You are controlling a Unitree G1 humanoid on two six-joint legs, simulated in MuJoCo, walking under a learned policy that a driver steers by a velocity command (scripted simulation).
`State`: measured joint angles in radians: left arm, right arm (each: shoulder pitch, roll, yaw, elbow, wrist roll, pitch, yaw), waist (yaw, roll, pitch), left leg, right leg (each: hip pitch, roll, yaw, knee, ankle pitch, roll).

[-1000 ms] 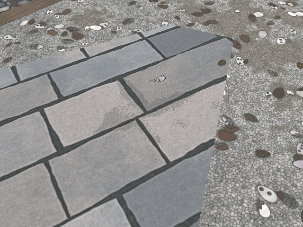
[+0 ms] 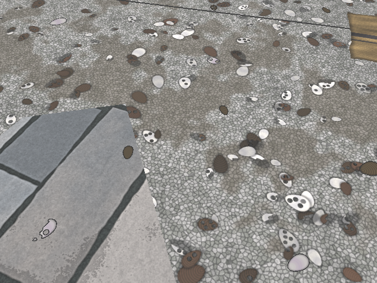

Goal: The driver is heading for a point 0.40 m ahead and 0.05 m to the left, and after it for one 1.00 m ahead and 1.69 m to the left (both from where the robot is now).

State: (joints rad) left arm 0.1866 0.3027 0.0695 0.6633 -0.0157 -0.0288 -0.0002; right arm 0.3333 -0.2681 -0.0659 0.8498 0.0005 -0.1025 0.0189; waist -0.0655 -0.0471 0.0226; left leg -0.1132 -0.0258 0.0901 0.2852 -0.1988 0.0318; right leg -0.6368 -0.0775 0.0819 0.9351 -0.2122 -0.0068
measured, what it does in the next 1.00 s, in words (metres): walks ahead, turning left: right foot, then left foot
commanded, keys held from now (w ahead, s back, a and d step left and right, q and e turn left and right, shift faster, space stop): w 0.28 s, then w+q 0.04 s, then q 0.68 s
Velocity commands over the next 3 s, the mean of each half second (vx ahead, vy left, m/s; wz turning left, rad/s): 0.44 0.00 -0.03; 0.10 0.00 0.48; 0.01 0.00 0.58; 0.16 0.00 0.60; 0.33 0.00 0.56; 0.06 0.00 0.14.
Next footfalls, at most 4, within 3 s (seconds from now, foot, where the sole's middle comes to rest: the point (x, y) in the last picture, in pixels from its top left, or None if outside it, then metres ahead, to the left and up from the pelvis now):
0.22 right None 0.28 -0.15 -0.78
0.70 left None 0.47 0.07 -0.78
1.12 right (227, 272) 0.51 -0.16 -0.78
1.56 left None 0.35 0.06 -0.78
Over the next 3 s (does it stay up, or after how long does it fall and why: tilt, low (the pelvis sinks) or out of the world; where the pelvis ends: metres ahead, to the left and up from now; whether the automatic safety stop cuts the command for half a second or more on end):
stays up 0.55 0.25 -0.01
